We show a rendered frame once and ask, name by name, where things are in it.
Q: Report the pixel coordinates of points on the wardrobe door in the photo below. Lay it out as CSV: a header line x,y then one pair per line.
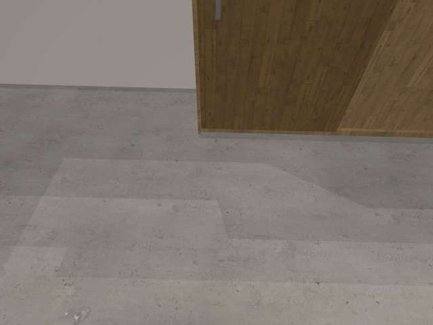
x,y
396,89
284,65

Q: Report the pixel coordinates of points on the robot left hand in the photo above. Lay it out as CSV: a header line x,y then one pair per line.
x,y
74,316

